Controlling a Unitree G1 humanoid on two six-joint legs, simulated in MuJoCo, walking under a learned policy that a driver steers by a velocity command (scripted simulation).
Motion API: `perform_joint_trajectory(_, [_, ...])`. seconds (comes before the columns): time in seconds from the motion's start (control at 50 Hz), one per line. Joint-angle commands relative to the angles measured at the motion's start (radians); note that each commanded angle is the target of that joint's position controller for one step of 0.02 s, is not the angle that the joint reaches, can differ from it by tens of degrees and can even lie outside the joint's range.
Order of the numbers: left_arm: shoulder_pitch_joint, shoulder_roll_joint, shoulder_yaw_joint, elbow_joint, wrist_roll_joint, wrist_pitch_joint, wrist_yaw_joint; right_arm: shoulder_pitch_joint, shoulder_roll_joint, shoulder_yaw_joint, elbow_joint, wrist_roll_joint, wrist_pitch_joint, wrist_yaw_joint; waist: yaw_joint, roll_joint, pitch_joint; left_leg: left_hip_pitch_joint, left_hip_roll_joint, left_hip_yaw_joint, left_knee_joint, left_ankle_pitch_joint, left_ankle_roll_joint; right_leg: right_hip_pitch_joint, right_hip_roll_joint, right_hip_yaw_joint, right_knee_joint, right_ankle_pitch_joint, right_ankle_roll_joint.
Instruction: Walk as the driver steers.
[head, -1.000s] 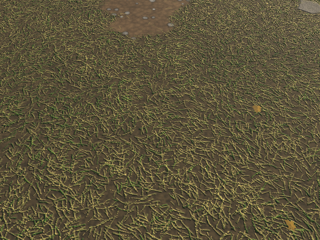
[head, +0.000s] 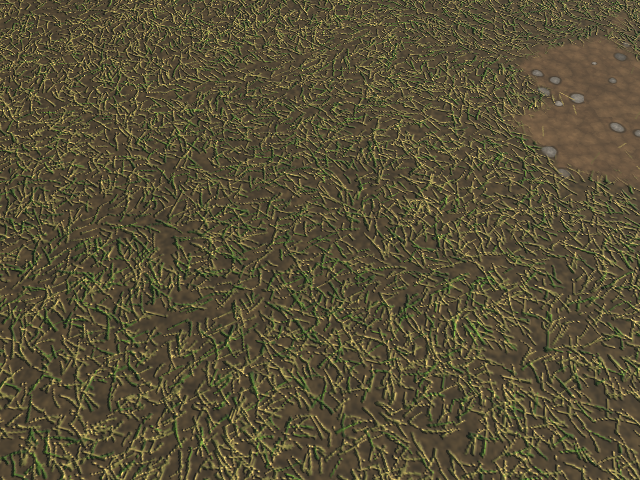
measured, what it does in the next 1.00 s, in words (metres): walks ahead, turning right: right foot, then left foot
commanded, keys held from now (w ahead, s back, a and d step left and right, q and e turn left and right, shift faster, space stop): w+q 0.10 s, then w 0.04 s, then w+e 0.34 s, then e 0.52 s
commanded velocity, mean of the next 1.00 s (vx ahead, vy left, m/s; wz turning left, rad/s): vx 0.35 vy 0.00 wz -0.18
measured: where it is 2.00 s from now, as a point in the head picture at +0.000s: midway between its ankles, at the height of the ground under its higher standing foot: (380, 475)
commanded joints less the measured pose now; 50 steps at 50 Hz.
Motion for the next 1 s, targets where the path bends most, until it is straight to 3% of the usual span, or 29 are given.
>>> perform_joint_trajectory(0.02, [0.03,0.125,0.038,-0.072,0.016,0.005,0.007,-0.021,-0.121,-0.035,-0.072,-0.006,-0.023,-0.011,0.028,0.037,-0.097,0.157,0.272,-0.357,-0.253,0.249,0.202,-0.157,-0.056,0.033,-0.08,0.07,0.031])
perform_joint_trajectory(0.08, [-0.058,0.087,0.024,-0.101,0.024,0.019,0.013,0.023,-0.151,-0.043,-0.041,0.0,-0.025,-0.03,0.006,0.043,-0.067,0.074,0.227,-0.277,-0.261,0.288,0.183,-0.156,-0.033,0.011,-0.24,0.223,0.067])
perform_joint_trajectory(0.14, [-0.168,0.054,0.009,-0.12,0.017,0.013,0.003,0.07,-0.145,-0.04,-0.011,0.008,-0.017,-0.041,-0.045,0.073,-0.063,0.067,0.181,-0.224,-0.24,0.199,0.125,-0.095,0.005,0.003,-0.481,0.431,0.065])
perform_joint_trajectory(0.18, [-0.219,0.049,0.002,-0.124,0.005,0.004,-0.012,0.114,-0.138,-0.034,0.017,0.008,-0.02,-0.04,-0.08,0.085,-0.061,0.094,0.202,-0.224,-0.246,0.128,0.111,-0.052,0.016,-0.007,-0.568,0.535,0.054])
perform_joint_trajectory(0.24, [-0.283,0.077,0.006,-0.148,-0.006,-0.003,-0.028,0.166,-0.147,-0.032,0.051,0.007,-0.023,-0.036,-0.111,0.091,-0.03,0.229,0.269,-0.267,-0.203,0.132,0.11,-0.117,0.012,-0.003,-0.634,0.478,0.01])
perform_joint_trajectory(0.3, [-0.28,0.097,0.01,-0.163,-0.01,-0.006,-0.04,0.185,-0.162,-0.036,0.079,0.002,-0.016,-0.037,-0.099,0.109,-0.017,0.371,0.329,-0.283,-0.151,0.288,0.091,-0.153,0.025,-0.018,-0.665,0.313,-0.051])
perform_joint_trajectory(0.32, [-0.236,0.107,0.016,-0.155,-0.011,-0.007,-0.041,0.168,-0.167,-0.037,0.08,0.002,-0.013,-0.038,-0.071,0.116,-0.033,0.386,0.323,-0.259,-0.107,0.427,0.076,-0.093,0.046,-0.038,-0.682,0.272,-0.075])
perform_joint_trajectory(0.34, [-0.138,0.126,0.029,-0.128,-0.008,-0.008,-0.039,0.145,-0.164,-0.034,0.077,0.002,-0.01,-0.041,-0.016,0.106,-0.094,0.385,0.287,-0.21,-0.004,0.616,0.055,0.049,0.08,-0.068,-0.716,0.297,-0.105])
perform_joint_trajectory(0.36, [0.011,0.167,0.046,-0.094,-0.001,-0.008,-0.037,0.129,-0.146,-0.023,0.064,-0.007,-0.009,-0.045,0.054,0.077,-0.214,0.306,0.242,-0.154,0.186,0.655,0.023,0.289,0.03,-0.002,-0.688,0.374,-0.158])
perform_joint_trajectory(0.38, [0.14,0.255,0.068,-0.084,0.01,-0.006,-0.036,0.198,-0.097,-0.004,0.038,-0.016,-0.023,-0.044,0.062,-0.096,-0.365,-0.011,0.119,-0.079,0.523,0.354,-0.049,0.663,-0.165,0.339,-0.681,0.38,-0.3])
perform_joint_trajectory(0.4, [0.191,0.23,0.068,-0.054,-0.023,0.006,-0.043,0.226,-0.076,0.007,0.04,-0.018,-0.039,-0.041,0.069,-0.285,-0.399,-0.285,0.015,-0.067,0.764,-0.339,-0.105,0.823,-0.283,0.69,-0.824,0.195,-0.396])
perform_joint_trajectory(0.42, [0.158,0.168,0.047,-0.063,-0.037,0.012,-0.041,0.148,-0.145,-0.005,0.018,0.0,-0.056,-0.03,0.083,-0.175,-0.287,-0.411,0.079,-0.136,0.824,-0.341,-0.095,0.771,-0.268,0.689,-0.871,0.019,-0.349])
perform_joint_trajectory(0.44, [0.104,0.144,0.04,-0.082,-0.02,0.021,-0.035,0.051,-0.146,-0.005,-0.005,0.016,-0.068,-0.023,0.083,-0.088,-0.171,-0.433,0.117,-0.118,0.805,-0.268,-0.09,0.646,-0.23,0.57,-0.889,0.038,-0.313])
perform_joint_trajectory(0.46, [0.066,0.134,0.036,-0.089,-0.008,0.027,-0.034,-0.003,-0.132,-0.002,-0.02,0.001,-0.077,-0.021,0.061,-0.015,-0.082,-0.425,0.145,-0.099,0.725,-0.216,-0.09,0.517,-0.188,0.484,-0.914,0.135,-0.295])
perform_joint_trajectory(0.48, [0.045,0.117,0.03,-0.096,-0.004,0.027,-0.03,-0.008,-0.131,-0.008,-0.022,-0.019,-0.079,-0.024,0.034,-0.005,-0.065,-0.379,0.173,-0.097,0.646,-0.172,-0.096,0.449,-0.155,0.429,-0.927,0.235,-0.282])
perform_joint_trajectory(0.54, [0.008,0.13,0.032,-0.107,0.0,0.033,-0.017,0.023,-0.098,-0.005,-0.021,-0.033,-0.064,-0.033,-0.02,-0.063,-0.072,-0.271,0.165,-0.062,0.526,-0.173,-0.153,0.334,-0.106,0.305,-0.912,0.732,-0.285])
perform_joint_trajectory(0.58, [0.019,0.168,0.046,-0.095,-0.006,0.042,-0.004,-0.001,-0.076,0.002,-0.024,-0.031,-0.051,-0.044,-0.021,-0.062,-0.09,-0.231,0.133,-0.036,0.415,-0.118,-0.184,0.281,-0.076,0.232,-0.886,0.897,-0.274])
perform_joint_trajectory(0.64, [0.054,0.182,0.056,-0.074,-0.025,0.075,0.019,-0.085,-0.059,0.009,-0.033,-0.024,-0.04,-0.044,0.007,-0.082,-0.127,-0.128,0.079,-0.029,0.239,0.083,-0.192,0.222,-0.016,0.192,-0.846,0.85,-0.205])
perform_joint_trajectory(0.7, [0.089,0.172,0.057,-0.062,-0.029,0.104,0.036,-0.175,-0.061,0.008,-0.052,-0.014,-0.038,-0.033,0.034,-0.098,-0.131,-0.095,0.046,-0.056,0.111,0.153,-0.184,0.244,-0.012,0.253,-0.806,0.71,-0.172])
perform_joint_trajectory(0.78, [0.046,0.158,0.058,-0.088,-0.021,0.12,0.047,-0.151,-0.109,-0.013,-0.043,-0.017,-0.056,-0.026,-0.003,-0.124,-0.126,-0.034,0.058,-0.107,-0.035,0.131,-0.144,0.323,-0.023,0.388,-0.698,0.579,-0.147])
perform_joint_trajectory(0.8, [0.018,0.144,0.054,-0.103,-0.022,0.12,0.046,-0.107,-0.116,-0.018,-0.032,-0.022,-0.064,-0.029,-0.034,-0.113,-0.141,0.059,0.085,-0.098,-0.121,0.235,-0.118,0.305,0.013,0.38,-0.629,0.535,-0.121])
perform_joint_trajectory(0.82, [0.025,0.098,0.039,-0.126,-0.008,0.115,0.042,-0.046,-0.167,-0.028,-0.031,-0.039,-0.066,-0.039,-0.044,-0.027,-0.235,0.271,0.237,-0.2,-0.094,0.463,-0.052,0.213,0.069,0.324,-0.457,0.372,-0.08])
perform_joint_trajectory(0.84, [0.189,0.036,0.022,-0.11,0.007,0.109,0.037,-0.04,-0.192,-0.026,-0.044,-0.055,-0.05,-0.05,0.032,0.208,-0.313,0.521,0.47,-0.43,-0.017,0.906,0.097,-0.004,0.209,0.211,-0.224,-0.301,-0.021])
perform_joint_trajectory(0.86, [0.282,0.115,0.028,-0.103,-0.012,0.112,0.031,0.007,-0.172,-0.031,-0.021,-0.032,-0.026,-0.045,0.034,0.294,-0.393,0.54,0.611,-0.64,-0.051,0.709,0.207,-0.104,0.162,0.14,-0.048,-0.385,0.012])
perform_joint_trajectory(0.88, [0.224,0.188,0.053,-0.082,-0.022,0.127,0.035,-0.036,-0.113,-0.018,-0.042,-0.018,-0.017,-0.047,0.011,0.158,-0.296,0.456,0.53,-0.559,-0.079,0.518,0.177,-0.141,0.115,0.133,0.037,-0.3,0.05])
perform_joint_trajectory(0.9, [0.146,0.207,0.064,-0.089,-0.025,0.146,0.041,-0.074,-0.084,-0.008,-0.047,-0.02,-0.005,-0.048,0.0,0.098,-0.223,0.372,0.458,-0.428,-0.094,0.396,0.128,-0.16,0.094,0.105,0.065,-0.22,0.072])
perform_joint_trajectory(0.92, [0.115,0.2,0.067,-0.093,-0.024,0.166,0.047,-0.111,-0.078,-0.001,-0.053,-0.024,0.005,-0.048,0.005,0.081,-0.176,0.286,0.413,-0.355,-0.121,0.313,0.108,-0.15,0.077,0.092,0.072,-0.174,0.085])
perform_joint_trajectory(0.96, [0.102,0.151,0.059,-0.113,-0.022,0.181,0.046,-0.151,-0.104,-0.007,-0.043,-0.035,0.016,-0.052,0.022,0.126,-0.111,0.135,0.344,-0.225,-0.182,0.244,0.102,-0.083,0.061,0.04,0.036,-0.097,0.093])
perform_joint_trajectory(1.0, [0.094,0.11,0.048,-0.127,-0.021,0.177,0.044,-0.144,-0.103,-0.011,-0.029,-0.037,0.019,-0.057,0.015,0.157,-0.119,0.137,0.331,-0.161,-0.203,0.248,0.118,-0.062,0.055,0.005,-0.044,-0.068,0.095])
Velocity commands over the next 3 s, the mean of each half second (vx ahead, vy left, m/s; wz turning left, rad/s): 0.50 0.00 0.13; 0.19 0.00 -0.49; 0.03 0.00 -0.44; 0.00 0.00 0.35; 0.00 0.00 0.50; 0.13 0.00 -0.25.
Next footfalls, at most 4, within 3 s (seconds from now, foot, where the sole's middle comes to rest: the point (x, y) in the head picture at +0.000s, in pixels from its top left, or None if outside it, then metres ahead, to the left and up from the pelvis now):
0.36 right None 0.38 -0.13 -0.77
0.82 left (319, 405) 0.60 0.03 -0.77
1.26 right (430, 479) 0.45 -0.19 -0.77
1.66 left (325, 435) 0.54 0.02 -0.77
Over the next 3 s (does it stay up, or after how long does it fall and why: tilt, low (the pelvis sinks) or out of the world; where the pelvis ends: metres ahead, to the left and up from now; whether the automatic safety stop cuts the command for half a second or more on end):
stays up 0.47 -0.10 0.01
